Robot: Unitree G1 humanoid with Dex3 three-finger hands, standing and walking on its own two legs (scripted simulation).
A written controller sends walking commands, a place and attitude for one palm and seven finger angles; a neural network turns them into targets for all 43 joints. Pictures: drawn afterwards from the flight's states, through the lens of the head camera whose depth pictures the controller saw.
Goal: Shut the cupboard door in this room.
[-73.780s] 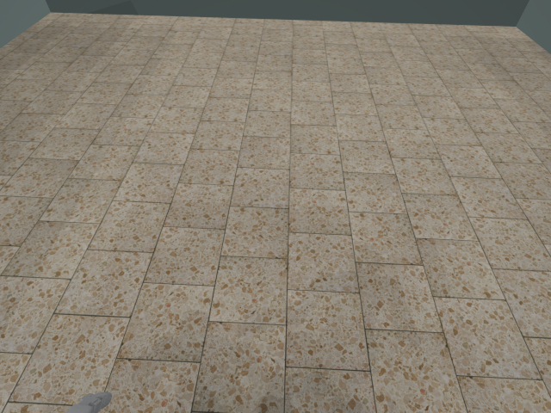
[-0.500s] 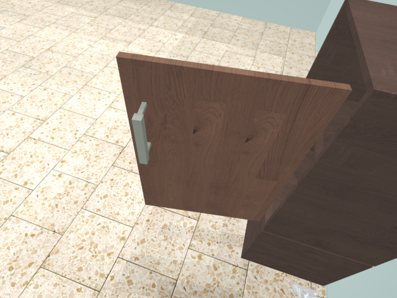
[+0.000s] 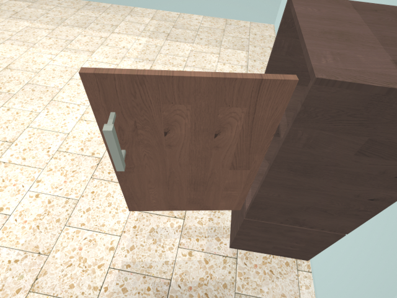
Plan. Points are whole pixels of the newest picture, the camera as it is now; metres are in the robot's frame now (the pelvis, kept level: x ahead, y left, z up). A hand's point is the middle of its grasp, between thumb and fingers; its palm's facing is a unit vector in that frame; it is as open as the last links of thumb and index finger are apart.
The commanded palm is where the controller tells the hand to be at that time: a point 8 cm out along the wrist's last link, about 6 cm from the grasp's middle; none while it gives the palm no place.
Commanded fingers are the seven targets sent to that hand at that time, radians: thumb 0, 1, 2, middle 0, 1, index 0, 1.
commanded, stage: come to a stop and stand still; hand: left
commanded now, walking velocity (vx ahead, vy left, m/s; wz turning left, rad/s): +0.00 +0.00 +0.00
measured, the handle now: (116, 143) +0.44 +0.20 +0.04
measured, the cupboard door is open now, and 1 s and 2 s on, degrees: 100 100 100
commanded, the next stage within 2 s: look again from close up in 0.52 s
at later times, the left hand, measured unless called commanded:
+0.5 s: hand out of the picture -0.02 +0.12 -0.18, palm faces +0.05 -0.98 -0.19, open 7.3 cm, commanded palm none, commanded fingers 0.00 0.90 0.90 -0.20 -0.30 -0.20 -0.30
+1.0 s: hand out of the picture +0.02 +0.17 -0.19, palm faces +0.05 -0.97 -0.23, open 7.4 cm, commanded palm none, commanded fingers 0.00 0.90 0.90 -0.20 -0.30 -0.20 -0.30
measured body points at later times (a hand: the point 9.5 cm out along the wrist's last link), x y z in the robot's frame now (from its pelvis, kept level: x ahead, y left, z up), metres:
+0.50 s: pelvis +0.00 -0.05 -0.01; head +0.00 -0.05 +0.44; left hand -0.02 +0.17 -0.17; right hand -0.02 -0.26 -0.17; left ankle +0.01 +0.09 -0.75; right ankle -0.03 -0.16 -0.75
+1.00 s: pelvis +0.00 -0.02 -0.02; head +0.00 -0.01 +0.43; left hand +0.02 +0.22 -0.17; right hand +0.07 -0.25 -0.16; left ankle +0.01 +0.09 -0.75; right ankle -0.03 -0.16 -0.75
